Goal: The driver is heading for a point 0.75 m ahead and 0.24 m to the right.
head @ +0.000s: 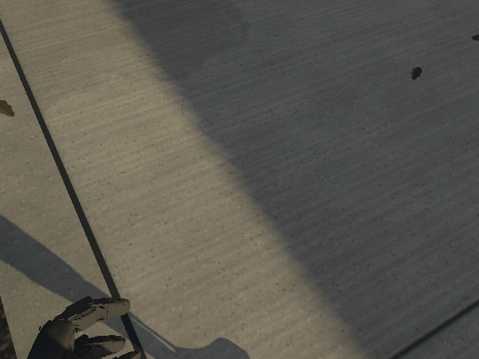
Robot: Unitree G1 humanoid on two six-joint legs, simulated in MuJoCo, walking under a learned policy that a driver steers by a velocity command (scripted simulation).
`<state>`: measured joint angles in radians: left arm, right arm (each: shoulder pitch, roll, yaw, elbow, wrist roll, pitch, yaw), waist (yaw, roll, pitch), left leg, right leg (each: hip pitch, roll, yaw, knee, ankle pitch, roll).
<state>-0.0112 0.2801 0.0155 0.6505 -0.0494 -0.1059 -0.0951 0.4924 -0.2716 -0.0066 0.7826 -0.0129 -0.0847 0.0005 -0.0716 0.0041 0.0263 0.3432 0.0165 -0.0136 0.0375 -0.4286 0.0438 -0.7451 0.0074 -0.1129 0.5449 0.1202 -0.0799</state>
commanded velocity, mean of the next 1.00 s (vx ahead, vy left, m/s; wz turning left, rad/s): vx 0.80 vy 0.00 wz -0.67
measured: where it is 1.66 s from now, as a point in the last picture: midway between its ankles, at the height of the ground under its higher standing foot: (297, 208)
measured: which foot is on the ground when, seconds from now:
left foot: down 0.00-0.08, up 0.10-0.48, down 0.50-0.92, up 0.94-1.00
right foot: up 0.00-0.04, down 0.06-0.50, up 0.52-0.90, down 0.92-1.00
